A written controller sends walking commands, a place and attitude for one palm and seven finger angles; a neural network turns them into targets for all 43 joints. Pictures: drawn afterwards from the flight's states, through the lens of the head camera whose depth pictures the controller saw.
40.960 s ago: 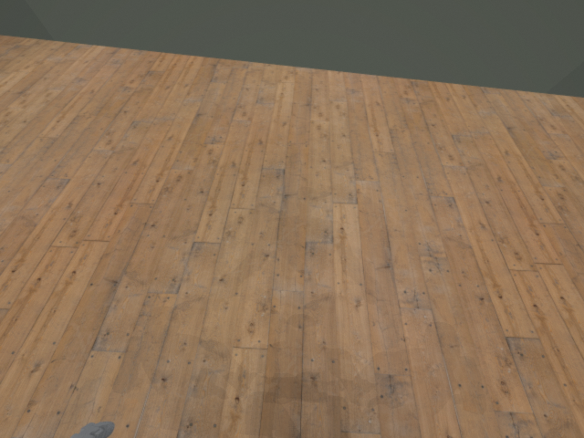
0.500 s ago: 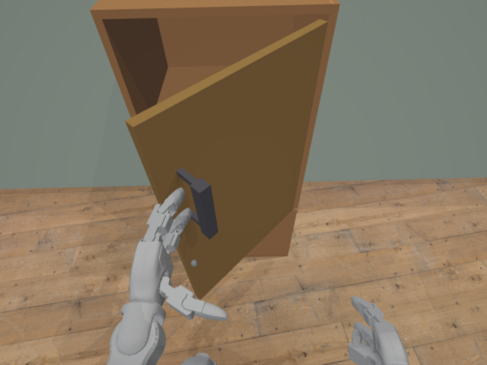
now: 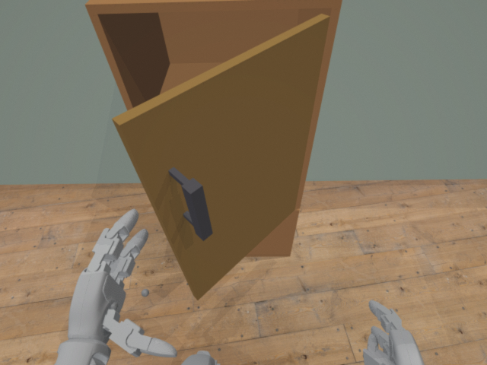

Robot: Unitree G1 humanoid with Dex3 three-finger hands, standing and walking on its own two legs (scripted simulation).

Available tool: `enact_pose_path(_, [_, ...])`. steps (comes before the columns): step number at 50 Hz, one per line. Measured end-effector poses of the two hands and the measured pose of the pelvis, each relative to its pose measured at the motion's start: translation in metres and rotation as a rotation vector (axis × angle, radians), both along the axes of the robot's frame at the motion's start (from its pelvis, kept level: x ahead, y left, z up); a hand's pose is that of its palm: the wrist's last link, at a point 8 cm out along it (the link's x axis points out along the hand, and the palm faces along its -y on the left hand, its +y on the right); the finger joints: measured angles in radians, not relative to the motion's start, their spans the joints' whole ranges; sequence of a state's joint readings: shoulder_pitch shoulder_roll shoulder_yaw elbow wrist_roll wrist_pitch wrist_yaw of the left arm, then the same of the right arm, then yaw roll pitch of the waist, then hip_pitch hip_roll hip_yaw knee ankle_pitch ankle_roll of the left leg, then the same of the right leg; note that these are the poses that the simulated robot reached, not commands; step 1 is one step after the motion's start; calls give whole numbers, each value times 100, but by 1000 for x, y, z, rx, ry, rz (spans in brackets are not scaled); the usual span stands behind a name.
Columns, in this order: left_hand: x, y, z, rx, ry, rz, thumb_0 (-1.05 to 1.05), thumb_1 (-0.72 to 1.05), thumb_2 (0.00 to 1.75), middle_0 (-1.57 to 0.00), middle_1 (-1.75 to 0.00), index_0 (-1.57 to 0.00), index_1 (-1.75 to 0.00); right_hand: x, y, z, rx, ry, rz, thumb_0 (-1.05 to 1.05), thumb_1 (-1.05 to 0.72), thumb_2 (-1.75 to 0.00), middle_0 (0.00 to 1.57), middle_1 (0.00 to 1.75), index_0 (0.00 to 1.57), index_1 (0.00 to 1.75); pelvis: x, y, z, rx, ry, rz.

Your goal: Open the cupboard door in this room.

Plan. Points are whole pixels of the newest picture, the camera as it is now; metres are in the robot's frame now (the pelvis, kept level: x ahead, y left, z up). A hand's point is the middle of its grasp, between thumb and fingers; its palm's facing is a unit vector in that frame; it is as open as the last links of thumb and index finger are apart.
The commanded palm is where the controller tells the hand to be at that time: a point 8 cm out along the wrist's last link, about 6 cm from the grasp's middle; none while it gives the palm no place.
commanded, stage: draw the hand back to the body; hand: left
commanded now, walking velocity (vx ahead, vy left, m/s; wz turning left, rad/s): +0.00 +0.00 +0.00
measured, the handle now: (190, 204) +0.34 +0.11 +0.10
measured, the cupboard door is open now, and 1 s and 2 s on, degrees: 45 45 45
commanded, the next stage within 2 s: step back with the hand held close in 1.60 s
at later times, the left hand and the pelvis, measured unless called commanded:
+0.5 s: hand (102, 292) +0.19 +0.18 +0.13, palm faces +0.05 -1.00 -0.07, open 16.3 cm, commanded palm +0.16 +0.24 +0.14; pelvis +0.00 +0.02 +0.01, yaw +0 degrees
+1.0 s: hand (24, 249) +0.21 +0.26 +0.18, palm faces +0.33 -0.87 -0.37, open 11.8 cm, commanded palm +0.17 +0.31 +0.20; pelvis +0.02 +0.03 +0.05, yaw -2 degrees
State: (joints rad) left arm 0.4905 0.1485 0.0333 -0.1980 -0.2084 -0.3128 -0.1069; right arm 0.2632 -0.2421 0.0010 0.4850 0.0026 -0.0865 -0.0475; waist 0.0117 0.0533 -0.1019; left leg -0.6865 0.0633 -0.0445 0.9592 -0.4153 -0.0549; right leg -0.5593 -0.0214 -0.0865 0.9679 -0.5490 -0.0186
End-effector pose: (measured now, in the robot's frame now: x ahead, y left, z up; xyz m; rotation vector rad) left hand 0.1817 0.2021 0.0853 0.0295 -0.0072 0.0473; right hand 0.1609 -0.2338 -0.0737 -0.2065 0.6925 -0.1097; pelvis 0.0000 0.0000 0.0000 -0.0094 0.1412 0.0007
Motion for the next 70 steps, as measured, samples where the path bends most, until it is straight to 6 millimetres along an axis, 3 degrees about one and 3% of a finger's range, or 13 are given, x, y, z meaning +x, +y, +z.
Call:
enact_pose_path(7, [4,-6,6,1,-23,-50,-1,-50,30,-15,-30,-15,-30,0,7,1,6,-29,-9,1,-91,-90,20,30,20,30,-3,5,-2,-3,-2,-5])
enact_pose_path(17, [-9,20,34,31,-38,6,-1,-50,30,-15,-30,-15,-30,5,28,16,49,-82,6,1,-91,-90,20,30,20,30,-2,11,7,-10,-39,-6])
enact_pose_path(27, [-18,38,53,44,-54,4,-1,-47,32,-16,-30,-15,-30,13,37,30,33,-135,40,1,-91,-90,20,30,21,30,-5,17,13,-18,-72,4])
enact_pose_path(29, [-18,44,58,126,-39,43,-1,-44,33,-16,-30,-16,-30,13,38,33,20,-131,37,1,-91,-90,20,30,21,30,-5,17,17,-17,-84,-2])
enact_pose_path(36, [-19,66,76,286,11,188,-1,-26,41,-17,-30,-16,-30,11,42,45,-7,-93,16,1,-91,-90,20,30,21,30,0,23,35,-14,-133,-16])
enact_pose_path(55, [0,111,123,389,-64,329,0,39,68,-19,-30,-19,-30,31,50,60,-18,-55,25,1,-91,-90,20,30,21,30,20,35,58,1,-201,-45])
enact_pose_path(64, [2,125,145,428,-120,402,1,70,82,-20,-30,-20,-30,38,44,61,-12,-42,27,1,-91,-90,20,30,21,30,24,30,60,2,-207,-47])
enact_pose_path(70, [2,120,138,403,-95,408,1,82,87,-21,-30,-21,-30,36,36,59,-12,-26,19,1,-91,-90,20,30,21,30,23,26,61,4,-210,-46])
